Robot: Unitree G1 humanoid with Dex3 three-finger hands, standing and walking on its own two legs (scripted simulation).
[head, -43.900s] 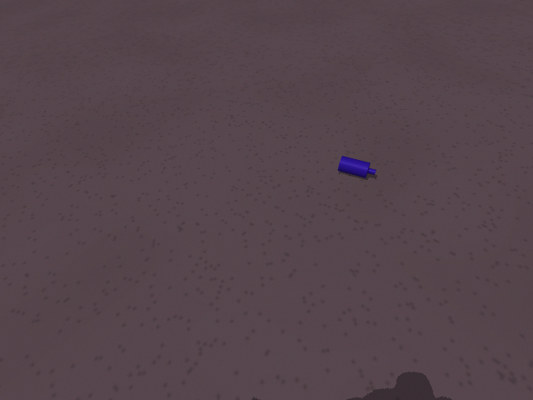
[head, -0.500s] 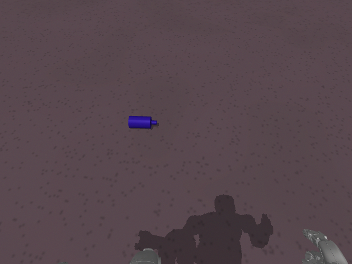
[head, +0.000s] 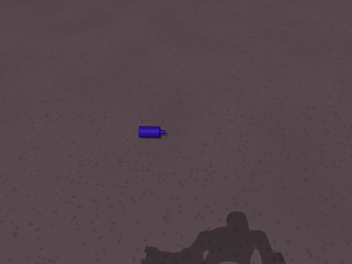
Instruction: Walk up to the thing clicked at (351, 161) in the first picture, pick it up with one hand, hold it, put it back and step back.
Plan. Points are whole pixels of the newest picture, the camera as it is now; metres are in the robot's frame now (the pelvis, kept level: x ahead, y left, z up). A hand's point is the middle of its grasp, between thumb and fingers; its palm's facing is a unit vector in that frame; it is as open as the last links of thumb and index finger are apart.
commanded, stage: step back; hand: left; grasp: from above
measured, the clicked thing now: (152, 132) +1.08 +0.22 -0.73
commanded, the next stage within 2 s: stand in 0.46 s
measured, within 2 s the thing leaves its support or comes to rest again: neither
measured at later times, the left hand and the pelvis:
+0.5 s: hand out of the picture +0.13 +0.25 -0.15, palm faces +0.07 -0.93 -0.36, open 7.4 cm; pelvis +0.04 -0.01 -0.01, yaw +2 degrees
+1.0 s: hand out of the picture +0.12 +0.25 -0.14, palm faces +0.02 -0.94 -0.34, open 7.4 cm; pelvis +0.05 -0.01 +0.01, yaw +2 degrees
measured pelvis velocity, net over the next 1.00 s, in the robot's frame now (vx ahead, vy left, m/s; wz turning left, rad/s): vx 0.05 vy -0.01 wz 0.03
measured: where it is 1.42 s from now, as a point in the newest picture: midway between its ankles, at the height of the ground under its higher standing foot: outside the picture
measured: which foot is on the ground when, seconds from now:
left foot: down 0.00-0.18, up 0.20-0.42, down 0.44-1.00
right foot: up 0.00-0.12, down 0.14-1.00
